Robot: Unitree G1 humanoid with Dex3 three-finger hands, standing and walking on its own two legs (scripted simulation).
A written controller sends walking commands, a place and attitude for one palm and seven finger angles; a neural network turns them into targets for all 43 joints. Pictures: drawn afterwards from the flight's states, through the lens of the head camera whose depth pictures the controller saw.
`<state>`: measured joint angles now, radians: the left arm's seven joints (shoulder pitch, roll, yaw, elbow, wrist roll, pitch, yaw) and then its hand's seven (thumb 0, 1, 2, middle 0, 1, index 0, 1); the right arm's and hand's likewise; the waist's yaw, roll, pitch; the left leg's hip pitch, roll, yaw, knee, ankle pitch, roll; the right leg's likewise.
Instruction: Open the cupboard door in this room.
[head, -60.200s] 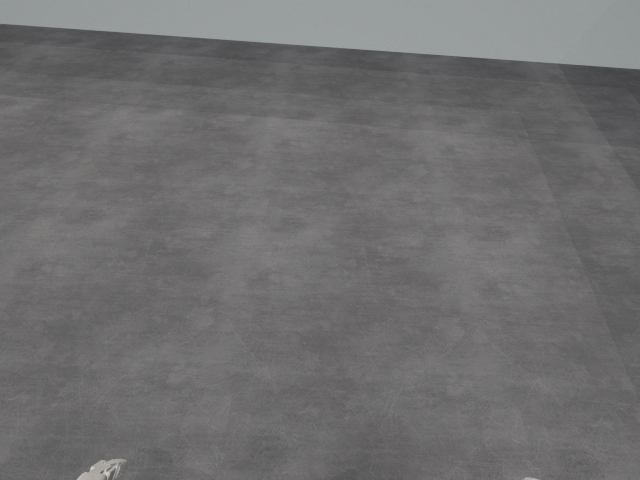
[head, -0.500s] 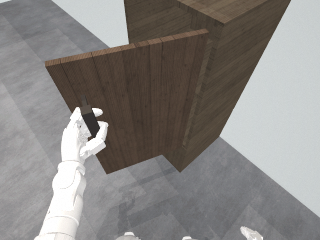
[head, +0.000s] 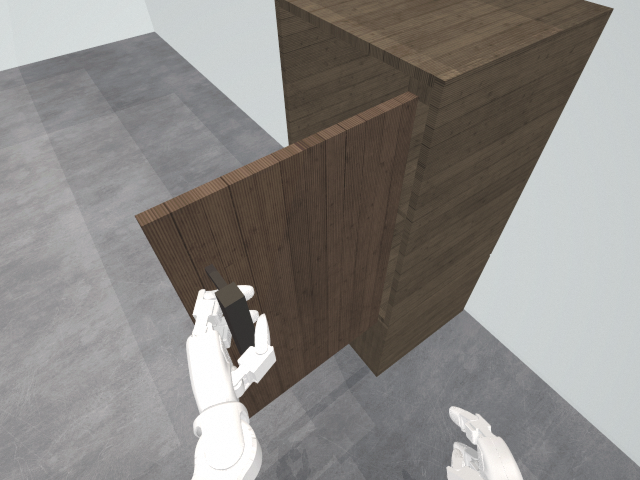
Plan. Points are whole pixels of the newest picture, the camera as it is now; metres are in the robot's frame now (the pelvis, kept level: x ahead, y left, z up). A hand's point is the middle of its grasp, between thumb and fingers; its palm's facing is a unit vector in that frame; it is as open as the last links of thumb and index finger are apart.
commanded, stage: pull the door open along its arc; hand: left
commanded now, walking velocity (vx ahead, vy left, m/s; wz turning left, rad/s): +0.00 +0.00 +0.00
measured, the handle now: (233, 315) +0.31 +0.12 +0.05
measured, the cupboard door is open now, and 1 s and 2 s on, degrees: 92 93 97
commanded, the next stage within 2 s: open thumb and fingers to let go in 0.10 s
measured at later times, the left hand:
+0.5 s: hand (272, 362) +0.25 +0.07 +0.05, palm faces +0.36 -0.93 -0.01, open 8.1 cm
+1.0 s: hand (266, 356) +0.26 +0.07 +0.05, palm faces +0.30 -0.95 +0.00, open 15.1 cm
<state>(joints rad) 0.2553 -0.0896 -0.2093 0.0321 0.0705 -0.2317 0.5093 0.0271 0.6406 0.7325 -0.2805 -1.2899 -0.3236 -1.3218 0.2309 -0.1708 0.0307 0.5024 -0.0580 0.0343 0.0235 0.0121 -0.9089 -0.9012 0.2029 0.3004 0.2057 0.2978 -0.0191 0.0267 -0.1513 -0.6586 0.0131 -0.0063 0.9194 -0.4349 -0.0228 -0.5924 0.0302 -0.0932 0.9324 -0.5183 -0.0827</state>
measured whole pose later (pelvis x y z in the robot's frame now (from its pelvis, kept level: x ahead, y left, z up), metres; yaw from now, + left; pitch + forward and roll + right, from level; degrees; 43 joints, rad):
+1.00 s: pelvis -0.01 +0.01 -0.01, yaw +1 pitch +10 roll +0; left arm 0.21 -0.07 -0.28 0.06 0.07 -0.24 0.54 -0.01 -0.49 0.30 -0.23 -0.72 -0.25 -0.74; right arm 0.22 -0.19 0.02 0.52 -0.05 -0.03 0.02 0.01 -0.91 -0.90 0.20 0.30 0.20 0.30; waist -0.02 0.04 -0.15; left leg -0.72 0.00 -0.02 0.98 -0.44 -0.01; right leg -0.64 0.02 -0.11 0.98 -0.52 -0.08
